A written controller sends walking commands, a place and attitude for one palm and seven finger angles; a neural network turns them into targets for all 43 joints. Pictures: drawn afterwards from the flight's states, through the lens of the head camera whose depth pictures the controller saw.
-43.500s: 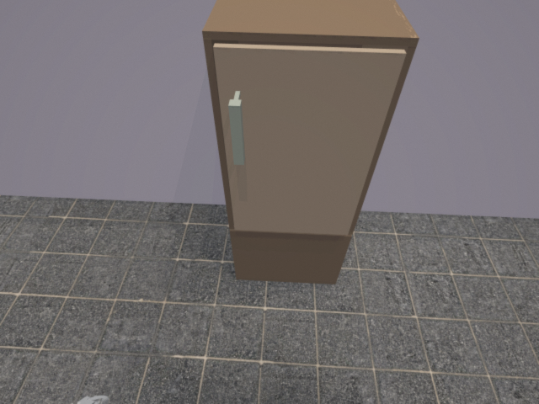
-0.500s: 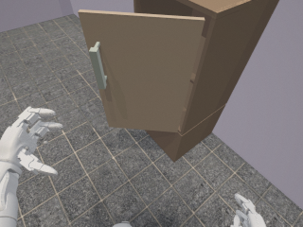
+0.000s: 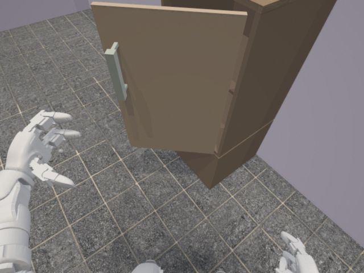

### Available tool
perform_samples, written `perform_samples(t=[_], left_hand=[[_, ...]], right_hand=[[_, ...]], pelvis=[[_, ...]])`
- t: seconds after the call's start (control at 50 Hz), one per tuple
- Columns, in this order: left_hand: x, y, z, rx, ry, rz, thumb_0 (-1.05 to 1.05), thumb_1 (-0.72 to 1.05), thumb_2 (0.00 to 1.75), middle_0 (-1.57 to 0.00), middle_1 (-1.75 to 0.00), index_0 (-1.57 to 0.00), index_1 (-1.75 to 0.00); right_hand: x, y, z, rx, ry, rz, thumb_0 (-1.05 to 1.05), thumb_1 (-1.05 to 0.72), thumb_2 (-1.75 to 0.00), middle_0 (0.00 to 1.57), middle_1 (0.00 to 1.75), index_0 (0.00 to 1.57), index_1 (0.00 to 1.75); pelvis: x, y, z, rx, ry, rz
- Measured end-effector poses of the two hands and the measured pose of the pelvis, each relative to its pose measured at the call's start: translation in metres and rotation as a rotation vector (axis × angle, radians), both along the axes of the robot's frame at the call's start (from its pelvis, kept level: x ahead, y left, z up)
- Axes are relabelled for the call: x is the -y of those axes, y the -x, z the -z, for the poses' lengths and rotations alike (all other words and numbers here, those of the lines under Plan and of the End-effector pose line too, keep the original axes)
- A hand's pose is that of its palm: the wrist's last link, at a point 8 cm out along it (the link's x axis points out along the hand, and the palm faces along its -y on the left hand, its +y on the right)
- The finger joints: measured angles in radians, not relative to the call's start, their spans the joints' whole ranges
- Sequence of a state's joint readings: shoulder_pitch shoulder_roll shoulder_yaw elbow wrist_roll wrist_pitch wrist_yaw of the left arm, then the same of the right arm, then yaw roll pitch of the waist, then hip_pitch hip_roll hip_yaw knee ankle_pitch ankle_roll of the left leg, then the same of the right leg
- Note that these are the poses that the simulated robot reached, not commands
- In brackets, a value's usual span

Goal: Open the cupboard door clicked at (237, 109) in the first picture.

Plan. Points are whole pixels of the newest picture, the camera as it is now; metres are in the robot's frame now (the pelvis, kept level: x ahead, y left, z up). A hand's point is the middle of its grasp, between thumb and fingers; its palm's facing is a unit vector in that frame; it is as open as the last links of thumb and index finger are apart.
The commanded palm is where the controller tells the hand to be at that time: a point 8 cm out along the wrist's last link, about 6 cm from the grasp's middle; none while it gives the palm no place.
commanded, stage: move the hooked fingers beside the handle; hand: left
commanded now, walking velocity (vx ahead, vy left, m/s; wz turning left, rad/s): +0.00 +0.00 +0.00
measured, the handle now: (118, 72) +0.62 +0.22 +0.07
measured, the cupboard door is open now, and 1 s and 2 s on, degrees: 47 47 47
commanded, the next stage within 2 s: none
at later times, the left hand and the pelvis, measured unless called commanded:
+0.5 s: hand (74, 120) +0.42 +0.28 +0.08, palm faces -0.04 -1.00 +0.01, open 14.0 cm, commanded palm +0.40 +0.33 +0.08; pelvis +0.01 +0.01 -0.01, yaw -2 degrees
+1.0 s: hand (86, 96) +0.50 +0.28 +0.09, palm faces -0.04 -1.00 -0.01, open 14.0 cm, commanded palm +0.50 +0.32 +0.08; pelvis +0.00 +0.02 -0.02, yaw -3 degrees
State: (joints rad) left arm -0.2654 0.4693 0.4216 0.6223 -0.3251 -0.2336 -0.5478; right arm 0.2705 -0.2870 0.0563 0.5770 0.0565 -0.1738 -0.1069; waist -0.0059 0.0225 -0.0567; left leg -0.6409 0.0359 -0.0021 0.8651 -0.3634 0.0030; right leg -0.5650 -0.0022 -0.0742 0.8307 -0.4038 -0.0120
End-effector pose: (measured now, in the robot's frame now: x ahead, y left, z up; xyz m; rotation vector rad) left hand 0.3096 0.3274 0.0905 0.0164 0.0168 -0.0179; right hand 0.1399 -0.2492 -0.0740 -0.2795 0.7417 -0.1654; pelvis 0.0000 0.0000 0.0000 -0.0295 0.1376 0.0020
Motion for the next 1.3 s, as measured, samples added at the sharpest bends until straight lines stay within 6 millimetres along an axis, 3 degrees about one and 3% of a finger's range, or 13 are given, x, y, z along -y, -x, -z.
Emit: perform_samples(t=[0.16,0.36,0.76,1.14,1.3], left_hand=[[0.004,-0.040,-0.002,0.003,0.007,0.025,-0.01,-0.50,0.30,-0.30,-1.20,-0.30,-1.20],[-0.004,-0.066,0.002,0.000,0.007,0.009,-0.01,-0.50,0.30,-0.30,-1.20,-0.30,-1.20],[-0.006,-0.131,0.003,-0.011,0.023,0.030,-0.01,-0.50,0.30,-0.30,-1.20,-0.30,-1.20],[-0.002,-0.196,0.000,-0.013,0.010,0.026,-0.01,-0.50,0.30,-0.30,-1.20,-0.29,-1.20],[-0.002,-0.216,-0.003,-0.025,0.006,0.017,-0.01,-0.50,0.30,-0.30,-1.20,-0.30,-1.20]], right_hand=[[0.009,0.026,0.007,-0.088,0.008,0.056,0.01,-0.90,-0.90,0.20,0.30,0.20,0.30],[0.013,0.060,0.017,-0.224,0.018,0.115,0.01,-0.90,-0.90,0.20,0.30,0.20,0.30],[0.006,0.096,0.029,-0.386,0.035,0.173,0.00,-0.90,-0.90,0.20,0.30,0.20,0.30],[0.003,0.158,0.031,-0.605,0.061,0.269,0.00,-0.90,-0.90,0.20,0.30,0.20,0.30],[-0.004,0.176,0.030,-0.669,0.053,0.299,0.00,-0.90,-0.90,0.20,0.30,0.20,0.30]], pelvis=[[-0.002,-0.003,0.002,-0.031,-0.002,0.019],[-0.006,-0.008,0.004,-0.066,0.001,0.030],[-0.016,-0.006,0.014,-0.139,0.015,0.038],[-0.020,-0.007,0.024,-0.224,0.033,0.050],[-0.021,-0.009,0.026,-0.249,0.040,0.055]])
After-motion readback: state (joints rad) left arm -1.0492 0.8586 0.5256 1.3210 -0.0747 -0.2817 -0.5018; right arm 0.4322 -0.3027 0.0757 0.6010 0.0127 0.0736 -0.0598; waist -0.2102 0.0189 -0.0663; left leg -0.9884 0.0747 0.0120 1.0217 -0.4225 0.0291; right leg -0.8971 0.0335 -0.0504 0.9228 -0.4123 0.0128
